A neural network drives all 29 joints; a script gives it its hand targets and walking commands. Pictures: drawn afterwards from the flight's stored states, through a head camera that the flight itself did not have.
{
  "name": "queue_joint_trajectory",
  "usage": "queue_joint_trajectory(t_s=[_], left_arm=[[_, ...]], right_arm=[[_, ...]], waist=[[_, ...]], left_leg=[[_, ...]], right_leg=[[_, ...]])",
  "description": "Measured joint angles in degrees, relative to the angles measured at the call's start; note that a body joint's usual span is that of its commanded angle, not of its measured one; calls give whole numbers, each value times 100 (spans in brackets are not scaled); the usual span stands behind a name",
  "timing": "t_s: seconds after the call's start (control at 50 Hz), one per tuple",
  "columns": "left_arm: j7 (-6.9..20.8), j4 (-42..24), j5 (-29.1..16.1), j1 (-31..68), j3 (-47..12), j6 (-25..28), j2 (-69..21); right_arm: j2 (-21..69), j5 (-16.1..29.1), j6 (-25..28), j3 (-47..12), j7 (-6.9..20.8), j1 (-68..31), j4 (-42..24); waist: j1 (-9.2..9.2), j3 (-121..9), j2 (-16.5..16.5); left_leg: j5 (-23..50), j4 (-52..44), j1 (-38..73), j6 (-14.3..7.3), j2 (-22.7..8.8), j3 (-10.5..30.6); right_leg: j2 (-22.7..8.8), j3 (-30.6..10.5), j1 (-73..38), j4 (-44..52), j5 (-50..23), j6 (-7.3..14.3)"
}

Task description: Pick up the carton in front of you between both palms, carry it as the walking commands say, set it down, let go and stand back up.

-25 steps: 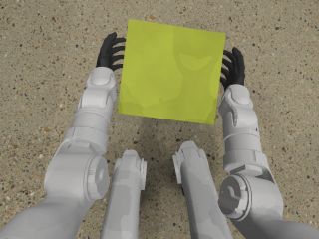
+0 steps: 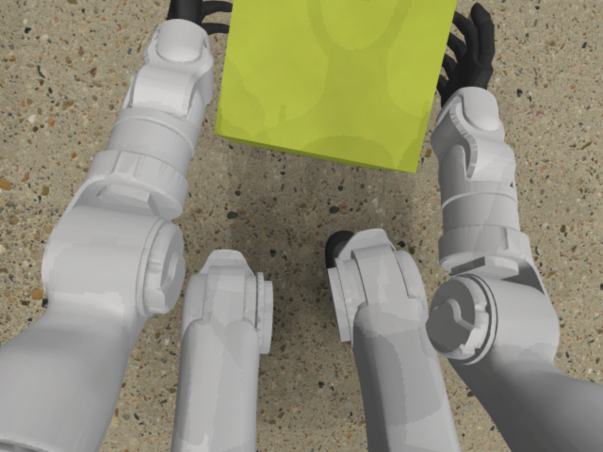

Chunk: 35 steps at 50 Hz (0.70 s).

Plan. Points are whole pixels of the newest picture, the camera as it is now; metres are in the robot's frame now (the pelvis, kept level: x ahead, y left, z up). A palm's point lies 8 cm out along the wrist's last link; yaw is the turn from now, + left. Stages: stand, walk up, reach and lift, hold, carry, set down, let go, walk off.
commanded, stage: set down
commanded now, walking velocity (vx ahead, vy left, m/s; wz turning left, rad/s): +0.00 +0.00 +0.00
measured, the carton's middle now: (320, 77) +0.51 -0.08 -0.24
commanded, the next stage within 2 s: none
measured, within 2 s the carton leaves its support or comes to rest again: rests again in 0.48 s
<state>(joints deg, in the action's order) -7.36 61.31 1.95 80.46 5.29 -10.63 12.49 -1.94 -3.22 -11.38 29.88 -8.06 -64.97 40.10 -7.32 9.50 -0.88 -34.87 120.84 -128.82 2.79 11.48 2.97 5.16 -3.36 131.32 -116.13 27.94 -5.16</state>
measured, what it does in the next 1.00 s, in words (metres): stands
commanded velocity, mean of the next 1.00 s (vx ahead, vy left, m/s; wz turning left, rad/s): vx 0.00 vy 0.00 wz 0.00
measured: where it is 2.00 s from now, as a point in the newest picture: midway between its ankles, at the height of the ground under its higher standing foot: (290, 319)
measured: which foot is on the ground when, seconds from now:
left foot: down 0.00-1.00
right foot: down 0.00-1.00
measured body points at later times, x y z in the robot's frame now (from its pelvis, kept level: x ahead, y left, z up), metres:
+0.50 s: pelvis +0.00 +0.01 -0.01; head +0.36 +0.00 +0.27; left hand +0.56 +0.07 -0.19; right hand +0.48 -0.22 -0.18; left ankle +0.09 +0.11 -0.36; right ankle +0.13 -0.13 -0.36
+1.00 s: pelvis +0.00 +0.01 -0.02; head +0.35 +0.01 +0.25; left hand +0.56 +0.07 -0.20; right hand +0.48 -0.23 -0.19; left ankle +0.09 +0.10 -0.36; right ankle +0.13 -0.13 -0.36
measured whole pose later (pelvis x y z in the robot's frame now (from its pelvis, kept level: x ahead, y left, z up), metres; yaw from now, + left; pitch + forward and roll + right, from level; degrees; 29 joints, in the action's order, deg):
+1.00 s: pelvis +0.00 +0.01 -0.02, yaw -1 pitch +39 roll -4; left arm -1.9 70.5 6.4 84.0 8.0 -7.2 14.6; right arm -6.8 -6.9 -6.6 32.9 -0.9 -71.3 56.0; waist -7.7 13.7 -0.7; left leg -35.7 126.8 -129.8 -0.2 7.9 1.3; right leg 3.2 -1.5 131.2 -121.0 29.0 -4.8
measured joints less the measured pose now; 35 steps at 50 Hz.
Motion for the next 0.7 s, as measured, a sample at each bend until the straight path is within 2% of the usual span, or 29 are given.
queue_joint_trajectory(t_s=[0.08, 0.24, 0.48, 0.7], left_arm=[[-32, 28, -40, -79, -94, 32, 4], [-43, 305, 102, -41, 42, 85, -67], [-3, 671, 71, 105, -1, 220, 68], [240, 800, 126, 211, 23, 324, 90]], right_arm=[[3, 82, 27, 49, 33, 14, 87], [-1, -152, 126, 205, 175, 19, 366], [-152, -275, 208, 147, 359, -216, 801], [-363, -249, 370, 190, 466, -373, 1179]], waist=[[1, -79, 14], [41, -196, -74], [-37, 74, -91], [-8, 239, -23]], left_leg=[[-119, 149, -40, -45, -44, 9], [-147, 238, -136, -142, -72, -61], [-125, 349, -100, -214, -134, -124], [-155, 469, -83, -252, -234, -159]], right_leg=[[10, 47, 30, -97, 86, -8], [-27, 28, 86, -175, 150, -49], [-99, 53, 16, -285, 161, -39], [-144, 105, 6, -407, 181, 12]])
